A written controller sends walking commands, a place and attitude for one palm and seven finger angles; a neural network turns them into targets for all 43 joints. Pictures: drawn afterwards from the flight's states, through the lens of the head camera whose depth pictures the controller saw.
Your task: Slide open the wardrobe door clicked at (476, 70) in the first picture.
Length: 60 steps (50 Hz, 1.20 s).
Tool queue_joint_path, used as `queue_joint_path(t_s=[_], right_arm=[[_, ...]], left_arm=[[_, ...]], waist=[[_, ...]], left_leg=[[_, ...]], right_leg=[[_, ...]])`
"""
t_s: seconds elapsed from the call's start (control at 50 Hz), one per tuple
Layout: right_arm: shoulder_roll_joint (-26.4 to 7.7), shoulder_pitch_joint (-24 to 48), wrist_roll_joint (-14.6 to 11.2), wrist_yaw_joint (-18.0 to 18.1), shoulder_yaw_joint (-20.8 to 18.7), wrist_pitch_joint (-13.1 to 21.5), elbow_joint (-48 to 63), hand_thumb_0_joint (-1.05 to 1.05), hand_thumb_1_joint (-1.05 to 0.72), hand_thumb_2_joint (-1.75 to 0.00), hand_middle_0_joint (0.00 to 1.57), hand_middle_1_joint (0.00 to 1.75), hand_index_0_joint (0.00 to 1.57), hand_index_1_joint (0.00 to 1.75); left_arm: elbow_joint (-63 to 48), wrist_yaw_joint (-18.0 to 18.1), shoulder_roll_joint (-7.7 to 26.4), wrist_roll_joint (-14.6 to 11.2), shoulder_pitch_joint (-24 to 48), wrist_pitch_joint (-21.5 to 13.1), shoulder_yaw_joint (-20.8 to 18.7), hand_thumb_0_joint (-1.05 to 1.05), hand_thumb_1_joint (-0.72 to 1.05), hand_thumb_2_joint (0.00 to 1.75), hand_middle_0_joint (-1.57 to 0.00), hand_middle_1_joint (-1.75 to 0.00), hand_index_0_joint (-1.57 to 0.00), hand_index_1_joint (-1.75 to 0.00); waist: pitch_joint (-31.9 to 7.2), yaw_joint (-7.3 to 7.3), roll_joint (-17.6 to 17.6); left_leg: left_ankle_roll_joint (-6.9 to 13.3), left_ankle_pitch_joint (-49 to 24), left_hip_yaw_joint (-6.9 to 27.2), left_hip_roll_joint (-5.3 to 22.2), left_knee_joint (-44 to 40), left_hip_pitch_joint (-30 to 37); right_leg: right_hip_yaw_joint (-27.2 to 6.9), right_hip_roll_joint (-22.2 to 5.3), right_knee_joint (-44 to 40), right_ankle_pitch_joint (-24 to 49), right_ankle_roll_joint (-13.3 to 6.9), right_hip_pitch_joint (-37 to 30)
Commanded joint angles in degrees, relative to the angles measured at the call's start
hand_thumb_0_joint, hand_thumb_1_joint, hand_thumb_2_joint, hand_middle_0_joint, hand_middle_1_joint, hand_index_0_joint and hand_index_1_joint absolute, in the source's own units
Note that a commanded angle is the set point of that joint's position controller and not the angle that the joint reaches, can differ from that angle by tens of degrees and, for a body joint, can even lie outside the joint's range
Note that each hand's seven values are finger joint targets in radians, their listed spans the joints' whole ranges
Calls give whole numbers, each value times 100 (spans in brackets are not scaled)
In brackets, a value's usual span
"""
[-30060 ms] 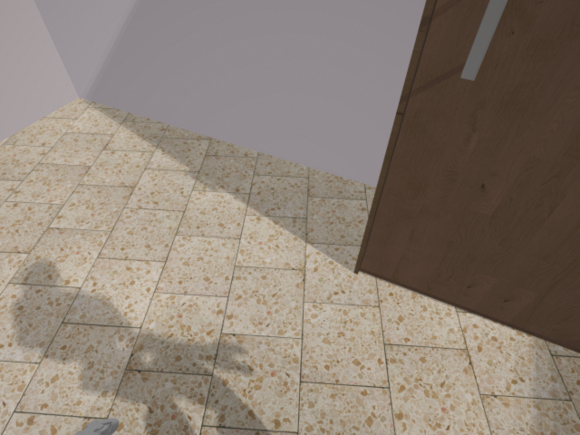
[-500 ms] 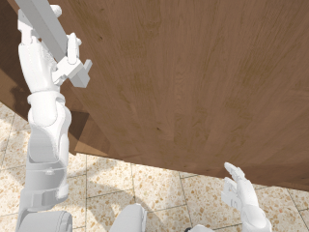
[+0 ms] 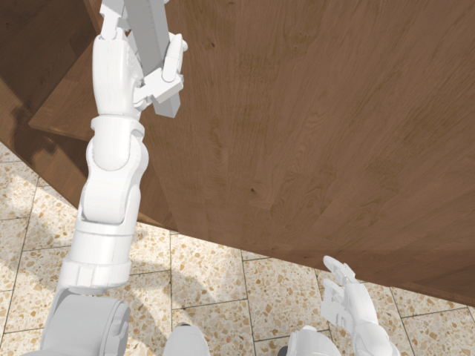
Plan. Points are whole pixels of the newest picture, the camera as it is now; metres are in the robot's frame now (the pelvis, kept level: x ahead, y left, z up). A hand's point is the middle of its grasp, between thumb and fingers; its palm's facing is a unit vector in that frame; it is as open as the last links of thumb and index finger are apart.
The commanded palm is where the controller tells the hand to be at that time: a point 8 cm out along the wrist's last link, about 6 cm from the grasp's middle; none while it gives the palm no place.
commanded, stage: step sideways, sliding the door along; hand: left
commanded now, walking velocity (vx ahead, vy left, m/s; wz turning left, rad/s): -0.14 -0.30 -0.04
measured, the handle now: (162, 36) +0.43 +0.21 +0.23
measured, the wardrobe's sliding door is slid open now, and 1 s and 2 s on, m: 0.45 0.45 0.45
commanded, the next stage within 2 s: stop walking and hold the door there in 0.34 s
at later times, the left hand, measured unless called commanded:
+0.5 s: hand (173, 71) +0.39 +0.19 +0.21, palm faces +0.39 -0.92 -0.10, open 7.3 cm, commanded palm +0.36 +0.20 +0.17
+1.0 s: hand (169, 69) +0.39 +0.19 +0.21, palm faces +0.54 -0.81 -0.23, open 7.2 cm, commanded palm +0.35 +0.22 +0.17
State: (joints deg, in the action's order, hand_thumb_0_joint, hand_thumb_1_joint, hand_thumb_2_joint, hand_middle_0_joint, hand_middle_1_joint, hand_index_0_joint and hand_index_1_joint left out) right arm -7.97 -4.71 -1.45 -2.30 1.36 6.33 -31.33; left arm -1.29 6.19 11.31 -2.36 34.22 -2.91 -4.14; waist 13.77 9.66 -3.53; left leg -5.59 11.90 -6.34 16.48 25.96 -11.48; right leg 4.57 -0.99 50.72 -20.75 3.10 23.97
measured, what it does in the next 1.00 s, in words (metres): steps to the right: right foot, then left foot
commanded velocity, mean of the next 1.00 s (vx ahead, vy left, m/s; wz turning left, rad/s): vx -0.06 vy -0.04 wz -0.03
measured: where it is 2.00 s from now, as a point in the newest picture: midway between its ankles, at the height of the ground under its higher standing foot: outside the picture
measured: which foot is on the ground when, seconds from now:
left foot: down 0.00-0.10, up 0.12-0.28, down 0.30-0.70, up 0.72-1.00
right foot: up 0.00-0.08, down 0.10-0.28, up 0.30-0.70, down 0.72-1.00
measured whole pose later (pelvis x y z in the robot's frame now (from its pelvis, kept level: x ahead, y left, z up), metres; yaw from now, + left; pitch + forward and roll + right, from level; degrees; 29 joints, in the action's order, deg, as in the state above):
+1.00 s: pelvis -0.03 -0.11 -0.01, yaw -6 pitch -2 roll +2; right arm -21.1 -11.1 -2.6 4.1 -1.2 1.9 -40.3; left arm 30.4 5.7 34.3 -1.3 28.7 -4.3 -31.0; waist 4.5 -2.4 -0.7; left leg -2.1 23.7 -4.8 0.5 45.3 -21.0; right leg 2.3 -5.3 29.9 -8.7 1.0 19.3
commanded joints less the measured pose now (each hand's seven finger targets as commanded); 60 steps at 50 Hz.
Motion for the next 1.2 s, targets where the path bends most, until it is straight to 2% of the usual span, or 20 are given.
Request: queue_joint_path(t_s=[0.0, 0.04, 0.08, 0.12, 0.16, 0.22, 0.24, 0.26, 0.28, 0.42, 0.44, 0.5, 0.6, 0.66, 0.7, 0.72, 0.82, 0.98, 1.06, 1.18], right_arm=[[-1039, 177, -115, 134, -423, 284, 689, 0, -90, -90, 20, 30, 20, 30], [-971, 206, -202, 131, -371, 274, 653, 0, -90, -90, 20, 30, 20, 30], [-668, 385, -299, 255, -303, 238, 713, 0, -90, -90, 20, 30, 20, 30], [-708, 470, -153, 369, -246, 251, 473, 0, -90, -90, 20, 30, 20, 30], [-773, 389, -268, 479, -262, 222, 453, 0, -90, -90, 20, 30, 20, 30], [-859, 401, -187, 549, -244, 45, 330, 0, -90, -90, 20, 30, 20, 30], [-887, 208, -156, 566, -332, -52, 348, 0, -90, -90, 20, 30, 20, 30], [-1239, 167, -110, 509, -547, -14, 458, 0, -90, -90, 20, 30, 20, 30], [-1242, 110, -115, 307, -568, -14, 502, 0, -90, -90, 20, 30, 20, 30], [-1406, -19, -98, 38, -729, 161, 574, 0, -90, -90, 20, 30, 20, 30], [-1620, -345, -10, 226, -793, -65, 100, 0, -90, -90, 20, 30, 20, 30], [-1289, -124, -91, 258, -574, -65, 504, 0, -90, -90, 20, 30, 20, 30], [-1347, -224, -150, 396, -396, 150, 454, 0, -90, -90, 20, 30, 20, 30], [-1354, -257, -212, 457, -321, 91, 384, 0, -90, -90, 20, 30, 20, 30], [-1175, 26, -162, 586, -221, 23, 475, 0, -90, -90, 20, 30, 20, 30], [-1182, -126, -52, 646, -180, -10, 297, 0, -90, -90, 20, 30, 20, 30], [-1471, -55, -209, 647, -296, -25, 23, 0, -90, -90, 20, 30, 20, 30], [-1682, -547, -94, 691, -419, -171, -167, 0, -90, -90, 20, 30, 20, 30], [-1835, -534, -148, 684, -448, -219, 85, 0, -90, -90, 20, 30, 20, 30], [-1775, -868, -132, 771, -389, -172, -200, 0, -90, -90, 20, 30, 20, 30]], left_arm=[[-1607, -412, -324, -56, 2505, -674, 1296, 0, 90, 90, -45, -140, -45, -140], [-1693, -358, -65, -35, 2422, -725, 1110, 0, 90, 90, -45, -140, -45, -140], [-1748, -271, 723, 82, 2257, -745, 687, 0, 90, 90, -45, -140, -45, -140], [-1722, -110, 1076, 98, 1902, -553, 291, 0, 90, 90, -45, -140, -45, -140], [-2444, -36, 899, -108, 2032, -667, 268, 0, 90, 90, -45, -140, -45, -140], [-2533, 55, 718, -83, 2051, -826, 354, 0, 90, 90, -45, -140, -45, -140], [-2480, -16, 554, -143, 2102, -888, 567, 0, 90, 90, -45, -140, -45, -140], [-2600, -104, 341, -207, 2110, -934, 699, 0, 90, 90, -45, -140, -45, -140], [-2283, -175, 102, -112, 2189, -918, 769, 0, 90, 90, -45, -140, -45, -140], [-1923, -407, 277, 124, 2772, -565, 651, 0, 90, 90, -45, -140, -45, -140], [420, -123, 3263, 339, 1088, -461, -2396, 0, 90, 90, -45, -140, -45, -140], [-631, -393, 1846, 99, 1784, -470, -821, 0, 90, 90, -45, -140, -45, -140], [248, -238, 2728, 15, 1131, -458, -1588, 0, 90, 90, -45, -140, -45, -140], [679, -126, 3596, 113, 907, -588, -2248, 0, 90, 90, -45, -140, -45, -140], [1207, -41, 4503, 158, 701, -504, -3030, 0, 90, 90, -45, -140, -45, -140], [1737, 8, 4531, 215, 489, -353, -3110, 0, 90, 90, -45, -140, -45, -140], [2232, 163, 4645, 60, 373, -426, -3723, 0, 90, 90, -45, -140, -45, -140], [2207, 100, 4209, 170, 970, -541, -2941, 0, 90, 90, -45, -140, -45, -140], [1805, 59, 3553, 120, 1496, -698, -2178, 0, 90, 90, -45, -140, -45, -140], [2269, -19, 3703, 222, 1405, -498, -2159, 0, 90, 90, -45, -140, -45, -140]], waist=[[-3296, -1152, -1560], [-3376, -1056, -1108], [-3536, -946, 1668], [-3123, -715, 1374], [-3363, -837, 2123], [-3471, -1068, 1259], [-3660, -1258, 714], [-3885, -1152, -912], [-4191, -1063, -981], [-3170, -1094, -1336], [-3285, -962, -1368], [-3117, -1019, -1970], [-2815, -1031, -1956], [-3026, -873, -604], [-3058, -723, 1723], [-2728, -822, 996], [-3143, -847, 1956], [-2970, -982, 1108], [-2304, -950, -1554], [-2366, -996, -1057]], left_leg=[[894, -4429, 250, 856, 553, 2165], [686, -3723, 251, 512, 1126, 1825], [244, 1654, -101, -814, 2875, -616], [235, 3010, 441, -1330, 3933, -1500], [231, 2945, 426, -1185, 3237, -1956], [151, 343, -88, -1039, 86, -502], [364, -2539, 156, -560, -415, 1289], [1072, -6882, 1940, 1202, -28, 3346], [1496, -8140, 2214, 1843, 399, 3654], [686, -5445, 35, 720, -22, 2315], [719, -5465, -169, 734, -166, 2314], [817, -4733, -473, 490, -193, 2043], [793, -3768, -584, 454, 0, 1569], [533, -1600, -600, -181, 1433, 871], [373, 2749, 179, -1395, 3711, -1515], [381, 2405, 677, -1213, 3701, -1510], [181, 1652, 659, -1423, 4008, -1931], [412, 352, 112, -1550, 313, 265], [1409, 398, 2389, 493, -1472, -164], [1193, -567, 1228, 45, -905, 303]], right_leg=[[114, 161, -1452, 291, -90, -524], [21, 13, -2622, 1515, -142, -1332], [-1460, -1685, -2436, 7121, -865, -2947], [-1607, -2140, -2255, 8694, -1163, -2703], [-1482, -1887, -1711, 8543, -1314, -3798], [-480, -1202, -878, 6960, -877, -3222], [-275, -881, -230, 5316, -466, -1774], [-235, -118, 734, 616, -12, 663], [-831, -94, 1517, -1854, -124, 991], [-155, 11, 1440, 93, -61, 954], [-30, 117, 1585, 230, 87, 1058], [281, 181, 805, 336, 103, 796], [492, 258, -904, 336, -13, -153], [45, -230, -2791, 2533, -142, -1558], [-2325, -2208, -2700, 6351, -978, -2485], [-2081, -2358, -2806, 6231, -1074, -2207], [-1127, -1870, -2244, 6242, -991, -2840], [-942, -1334, -3010, 991, -681, -1066], [-215, 190, -315, -772, -260, -160], [-92, 53, -568, -175, -139, -168]])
